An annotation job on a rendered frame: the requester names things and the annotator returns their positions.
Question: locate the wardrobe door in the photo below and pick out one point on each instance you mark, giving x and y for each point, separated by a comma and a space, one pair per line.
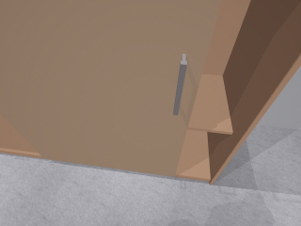
94, 82
11, 139

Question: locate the handle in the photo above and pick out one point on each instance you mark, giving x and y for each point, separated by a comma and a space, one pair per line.
182, 72

